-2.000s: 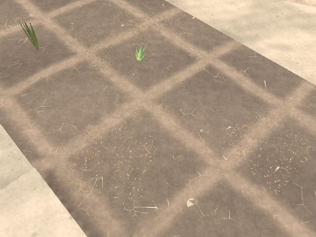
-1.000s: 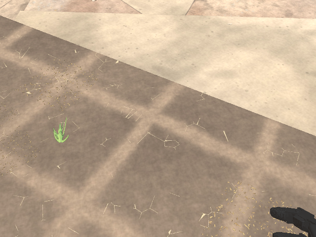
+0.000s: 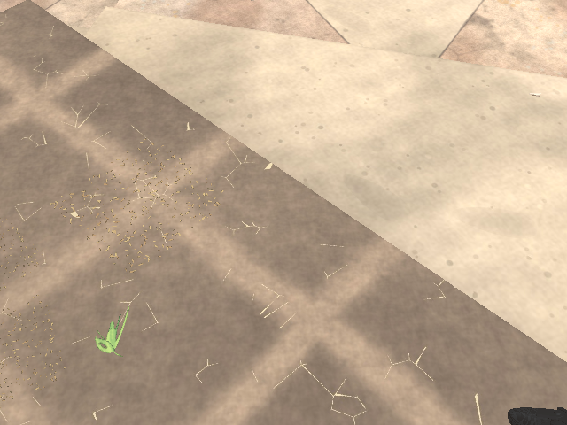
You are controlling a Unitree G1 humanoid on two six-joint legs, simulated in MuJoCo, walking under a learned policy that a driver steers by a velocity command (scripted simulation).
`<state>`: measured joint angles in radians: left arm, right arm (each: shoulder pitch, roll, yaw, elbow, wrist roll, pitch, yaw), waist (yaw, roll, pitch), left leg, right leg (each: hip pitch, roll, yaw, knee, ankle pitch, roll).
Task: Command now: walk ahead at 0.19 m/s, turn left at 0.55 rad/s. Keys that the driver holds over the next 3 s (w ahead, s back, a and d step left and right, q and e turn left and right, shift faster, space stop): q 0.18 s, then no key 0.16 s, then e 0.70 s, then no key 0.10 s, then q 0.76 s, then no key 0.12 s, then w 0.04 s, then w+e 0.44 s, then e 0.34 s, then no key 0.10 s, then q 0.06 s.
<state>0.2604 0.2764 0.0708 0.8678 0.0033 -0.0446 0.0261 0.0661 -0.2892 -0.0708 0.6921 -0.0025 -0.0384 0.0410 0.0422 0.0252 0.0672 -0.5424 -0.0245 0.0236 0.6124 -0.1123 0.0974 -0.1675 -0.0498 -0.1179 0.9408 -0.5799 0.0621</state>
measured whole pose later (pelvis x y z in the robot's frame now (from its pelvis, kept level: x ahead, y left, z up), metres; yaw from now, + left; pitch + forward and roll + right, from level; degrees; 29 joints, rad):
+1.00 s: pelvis +0.13 -0.07 +0.01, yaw -6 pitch +2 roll +1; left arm 0.15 0.30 0.08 0.64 -0.03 0.05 -0.02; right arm 0.18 -0.29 -0.09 0.69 0.02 0.02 -0.04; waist -0.02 0.02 0.04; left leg -0.27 0.09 0.10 0.56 -0.31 -0.04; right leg -0.37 -0.02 -0.03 0.68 -0.30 0.02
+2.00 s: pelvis +0.17 -0.06 +0.02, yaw +11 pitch +2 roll -1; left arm 0.14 0.29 0.08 0.66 0.00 0.02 0.03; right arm 0.11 -0.32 -0.07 0.66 0.01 0.04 -0.02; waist -0.01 -0.02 0.06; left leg -0.35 -0.07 -0.12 0.49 -0.17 0.04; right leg -0.48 0.00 0.07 0.85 -0.38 0.09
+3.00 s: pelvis +0.40 -0.06 +0.01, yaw -12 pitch +2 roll +1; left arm 0.16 0.27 0.05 0.67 0.01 -0.09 -0.04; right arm 0.26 -0.27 -0.04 0.76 -0.04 -0.06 -0.01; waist -0.03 0.00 0.03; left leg -0.36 0.03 0.01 1.03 -0.56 -0.04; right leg -0.42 0.08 -0.01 0.53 -0.15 -0.09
